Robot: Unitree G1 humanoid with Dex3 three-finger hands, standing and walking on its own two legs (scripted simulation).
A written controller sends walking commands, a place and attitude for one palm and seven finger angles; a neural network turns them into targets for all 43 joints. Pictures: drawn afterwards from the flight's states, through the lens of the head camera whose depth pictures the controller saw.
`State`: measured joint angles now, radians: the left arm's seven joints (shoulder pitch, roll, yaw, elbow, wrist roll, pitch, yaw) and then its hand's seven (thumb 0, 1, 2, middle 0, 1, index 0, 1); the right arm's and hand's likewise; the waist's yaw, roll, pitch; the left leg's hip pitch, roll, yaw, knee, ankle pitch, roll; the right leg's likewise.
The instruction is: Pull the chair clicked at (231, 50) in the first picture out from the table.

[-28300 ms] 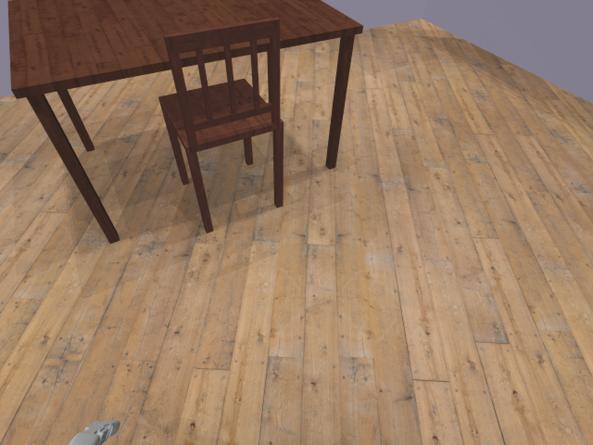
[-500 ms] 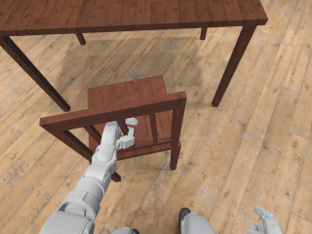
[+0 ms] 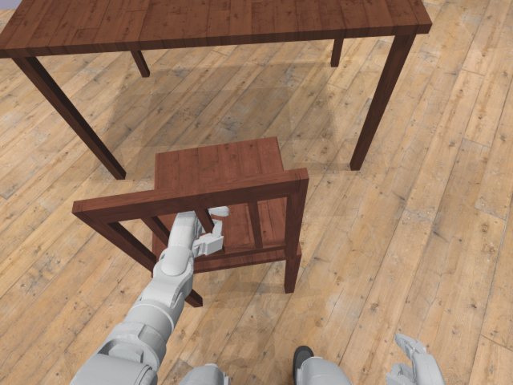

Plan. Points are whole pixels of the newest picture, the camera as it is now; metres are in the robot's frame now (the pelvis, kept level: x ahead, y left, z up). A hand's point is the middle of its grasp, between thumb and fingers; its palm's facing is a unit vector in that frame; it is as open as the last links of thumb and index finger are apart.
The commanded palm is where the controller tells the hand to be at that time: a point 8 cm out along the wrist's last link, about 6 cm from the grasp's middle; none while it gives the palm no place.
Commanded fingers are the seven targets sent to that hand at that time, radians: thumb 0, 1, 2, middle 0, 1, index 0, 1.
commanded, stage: step backward, pulling the chair out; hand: left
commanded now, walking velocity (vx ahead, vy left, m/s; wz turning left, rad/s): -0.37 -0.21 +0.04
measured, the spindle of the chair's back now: (211, 231) +0.38 +0.09 -0.11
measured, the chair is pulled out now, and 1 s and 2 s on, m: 0.44 0.54 0.54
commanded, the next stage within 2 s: stop walking, hand still on the chair in 0.26 s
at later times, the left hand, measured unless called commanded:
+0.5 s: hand (211, 282) +0.27 +0.08 -0.06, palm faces -0.12 -0.98 -0.18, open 5.0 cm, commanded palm +0.26 +0.14 -0.05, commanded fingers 0.00 0.90 0.90 -0.50 -1.45 -0.50 -1.45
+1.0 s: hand (208, 296) +0.25 +0.08 -0.06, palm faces -0.17 -0.97 -0.18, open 5.1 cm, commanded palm +0.24 +0.14 -0.05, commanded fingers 0.00 0.90 0.90 -0.50 -1.45 -0.50 -1.45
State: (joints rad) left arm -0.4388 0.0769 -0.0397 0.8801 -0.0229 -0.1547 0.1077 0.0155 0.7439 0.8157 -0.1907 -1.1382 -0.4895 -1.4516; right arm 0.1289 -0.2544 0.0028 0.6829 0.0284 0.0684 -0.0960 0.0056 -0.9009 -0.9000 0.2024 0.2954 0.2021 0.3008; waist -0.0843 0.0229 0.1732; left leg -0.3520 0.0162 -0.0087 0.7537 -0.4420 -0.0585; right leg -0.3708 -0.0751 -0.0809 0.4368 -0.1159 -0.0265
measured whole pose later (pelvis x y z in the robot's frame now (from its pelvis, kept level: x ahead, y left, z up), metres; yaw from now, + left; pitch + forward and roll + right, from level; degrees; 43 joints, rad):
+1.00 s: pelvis -0.06 +0.01 -0.01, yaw +0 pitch -2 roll +1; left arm -0.34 0.07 -0.12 0.90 -0.03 -0.10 0.07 0.03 0.72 0.84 -0.20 -1.22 -0.50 -1.45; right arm 0.24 -0.22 0.00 0.71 0.03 0.05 -0.10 0.01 -0.90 -0.90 0.20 0.30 0.20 0.30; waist -0.05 0.05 0.10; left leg -0.14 0.05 0.03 0.47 -0.30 -0.05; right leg -0.26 -0.04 -0.07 0.51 -0.22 -0.01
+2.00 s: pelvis -0.06 +0.03 -0.03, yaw +0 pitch +8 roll +1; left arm -0.20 0.10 -0.10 0.53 -0.02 0.10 0.07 -0.01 -0.52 0.22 -0.18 -0.53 -0.19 -0.54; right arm 0.29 -0.23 0.00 0.61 0.03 -0.04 -0.03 0.01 -0.90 -0.90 0.20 0.30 0.20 0.30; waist -0.08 0.02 -0.07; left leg -0.45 0.02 0.05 0.71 -0.40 -0.01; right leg -0.57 -0.08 -0.04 0.73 -0.31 0.02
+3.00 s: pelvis -0.05 +0.03 -0.05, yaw +2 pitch +9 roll +0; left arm 0.44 0.14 -0.26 -0.15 0.03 0.23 0.05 -0.02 -0.54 0.21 -0.01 0.00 -0.01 0.00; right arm 0.25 -0.24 0.02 0.43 0.03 -0.05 -0.05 0.01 -0.90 -0.90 0.20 0.30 0.20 0.30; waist -0.04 0.03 -0.11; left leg -0.54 0.02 -0.01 0.89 -0.50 -0.02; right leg -0.63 -0.09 -0.08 0.89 -0.41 0.02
